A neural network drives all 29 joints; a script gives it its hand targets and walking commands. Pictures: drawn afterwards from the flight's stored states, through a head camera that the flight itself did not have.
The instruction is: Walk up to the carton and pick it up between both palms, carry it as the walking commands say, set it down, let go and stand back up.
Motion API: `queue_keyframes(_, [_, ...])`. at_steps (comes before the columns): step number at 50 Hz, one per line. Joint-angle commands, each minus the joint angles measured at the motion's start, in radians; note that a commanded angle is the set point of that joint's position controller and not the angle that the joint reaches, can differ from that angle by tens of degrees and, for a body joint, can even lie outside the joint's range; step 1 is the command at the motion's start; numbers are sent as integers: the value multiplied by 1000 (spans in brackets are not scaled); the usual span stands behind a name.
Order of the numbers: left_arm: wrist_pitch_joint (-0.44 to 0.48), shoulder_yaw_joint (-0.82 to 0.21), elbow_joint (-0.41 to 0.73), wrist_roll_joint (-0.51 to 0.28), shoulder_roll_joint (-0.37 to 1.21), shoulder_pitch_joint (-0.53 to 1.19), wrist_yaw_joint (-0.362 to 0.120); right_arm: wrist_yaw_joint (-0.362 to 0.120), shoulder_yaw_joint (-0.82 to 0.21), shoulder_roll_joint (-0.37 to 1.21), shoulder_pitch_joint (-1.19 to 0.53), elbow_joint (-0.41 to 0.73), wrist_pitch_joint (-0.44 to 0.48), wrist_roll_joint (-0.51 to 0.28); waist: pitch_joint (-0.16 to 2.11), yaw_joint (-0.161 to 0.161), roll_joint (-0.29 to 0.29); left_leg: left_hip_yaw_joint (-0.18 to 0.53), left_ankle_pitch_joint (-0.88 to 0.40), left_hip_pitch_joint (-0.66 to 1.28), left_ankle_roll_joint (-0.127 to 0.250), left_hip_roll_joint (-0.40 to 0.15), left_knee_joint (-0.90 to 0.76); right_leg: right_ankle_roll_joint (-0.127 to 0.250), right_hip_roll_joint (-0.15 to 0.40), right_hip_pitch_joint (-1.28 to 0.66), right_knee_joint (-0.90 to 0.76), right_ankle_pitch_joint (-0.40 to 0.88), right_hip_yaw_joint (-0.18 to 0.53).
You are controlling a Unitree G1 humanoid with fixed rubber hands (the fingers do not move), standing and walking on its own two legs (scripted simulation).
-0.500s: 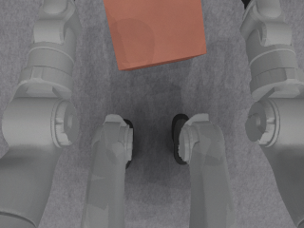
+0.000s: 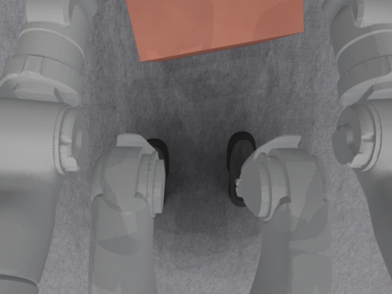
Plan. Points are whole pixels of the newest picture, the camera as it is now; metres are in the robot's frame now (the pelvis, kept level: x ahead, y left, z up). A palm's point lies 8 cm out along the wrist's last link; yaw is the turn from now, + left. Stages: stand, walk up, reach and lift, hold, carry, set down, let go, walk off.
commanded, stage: reach and lift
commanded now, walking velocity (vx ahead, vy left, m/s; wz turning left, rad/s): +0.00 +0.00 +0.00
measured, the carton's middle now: out of the picture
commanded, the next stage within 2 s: none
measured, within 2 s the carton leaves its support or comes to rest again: leaves its support in 1.54 s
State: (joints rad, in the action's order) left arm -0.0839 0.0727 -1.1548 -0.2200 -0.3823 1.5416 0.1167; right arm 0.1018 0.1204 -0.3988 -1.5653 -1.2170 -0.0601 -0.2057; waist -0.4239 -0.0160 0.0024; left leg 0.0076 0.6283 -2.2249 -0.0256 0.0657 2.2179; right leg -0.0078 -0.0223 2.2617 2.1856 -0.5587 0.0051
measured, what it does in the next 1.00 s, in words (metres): stands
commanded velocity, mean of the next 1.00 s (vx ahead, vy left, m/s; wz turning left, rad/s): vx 0.00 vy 0.00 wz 0.00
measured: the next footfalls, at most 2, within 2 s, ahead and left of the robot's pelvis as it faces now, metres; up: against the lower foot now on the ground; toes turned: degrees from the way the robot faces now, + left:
none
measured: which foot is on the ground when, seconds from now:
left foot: down 0.00-1.00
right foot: down 0.00-1.00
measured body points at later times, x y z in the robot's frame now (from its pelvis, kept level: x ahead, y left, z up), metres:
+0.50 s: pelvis +0.00 +0.00 +0.00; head +0.38 +0.00 +0.22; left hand +0.58 +0.16 -0.18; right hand +0.57 -0.18 -0.18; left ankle +0.10 +0.12 -0.34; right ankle +0.12 -0.12 -0.34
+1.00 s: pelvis +0.00 +0.00 -0.01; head +0.38 -0.01 +0.22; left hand +0.58 +0.15 -0.18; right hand +0.57 -0.17 -0.19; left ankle +0.10 +0.12 -0.34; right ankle +0.12 -0.12 -0.34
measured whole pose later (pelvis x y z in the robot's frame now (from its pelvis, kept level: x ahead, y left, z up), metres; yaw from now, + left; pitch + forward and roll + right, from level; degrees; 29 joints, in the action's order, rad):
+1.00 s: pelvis +0.00 +0.00 -0.01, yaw +1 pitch +32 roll -1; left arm -0.16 0.25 -1.09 -0.06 -0.31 1.57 0.09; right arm 0.03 0.25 -0.30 -1.54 -1.06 -0.17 -0.04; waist -0.49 -0.03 -0.04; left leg 0.01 0.64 -2.20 -0.02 0.09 2.28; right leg -0.02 -0.02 2.21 2.25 -0.60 0.01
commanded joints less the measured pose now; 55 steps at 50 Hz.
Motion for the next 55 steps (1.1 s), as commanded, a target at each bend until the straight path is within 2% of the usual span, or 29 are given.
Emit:
queue_keyframes(1, [24, -11, 106, -16, -102, 302, -2, 2, 11, -142, -259, 81, 24, 1, 1274, -38, -36, -8, -405, 529, -17, -27, -164, -14, 5, -666, -108, 406, -6])
queue_keyframes(10, [25, 2, 55, -6, -101, 273, -3, -6, -9, -111, -267, 84, 19, -13, 1220, -7, -13, -15, -373, 482, -12, -23, -162, -19, 3, -655, -106, 376, -3])
queue_keyframes(20, [21, -39, 68, -29, -50, 333, -5, -2, -9, -83, -308, 76, 19, -7, 1212, -31, -18, -18, -335, 492, -15, -13, -172, -12, -4, -670, -117, 347, -7])
queue_keyframes(27, [18, -56, 77, -23, 18, 355, -10, 0, 8, -43, -319, 79, 23, 27, 1199, -56, -20, -15, -337, 506, -20, 7, -175, -9, -14, -679, -122, 351, -14])
queue_keyframes(33, [16, -68, 90, -2, 141, 382, -33, -26, -22, 83, -356, 116, 19, 31, 1176, -48, -20, -15, -340, 517, -15, 24, -174, -10, -27, -680, -123, 352, -18])
queue_keyframes(37, [3, -71, 101, 34, 339, 440, -84, -71, -37, 267, -415, 157, 3, 59, 1134, -54, -35, -16, -324, 497, -10, 41, -166, -8, -41, -664, -120, 340, -23])
queue_keyframes(40, [-28, -91, 106, 72, 673, 515, -176, -160, -94, 607, -492, 202, -28, 82, 1076, -58, -40, -17, -304, 463, 1, 59, -153, -1, -59, -636, -107, 325, -26])
queue_keyframes(43, [-66, -74, 103, 111, 879, 512, -246, -232, -110, 803, -502, 237, -68, 106, 999, -57, -44, -24, -277, 428, 10, 72, -138, 7, -71, -603, -90, 298, -34])
queue_keyframes(48, [-104, -79, 142, 116, 1000, 469, -299, -301, -109, 913, -437, 263, -112, 121, 950, -70, -56, -33, -271, 423, 21, 75, -124, 20, -74, -550, -78, 277, -49])
queue_keyframes(55, [-130, -112, 167, 111, 1048, 417, -319, -333, -142, 965, -396, 287, -132, 88, 931, -68, -62, -37, -304, 421, 28, 76, -111, 26, -69, -527, -65, 300, -57])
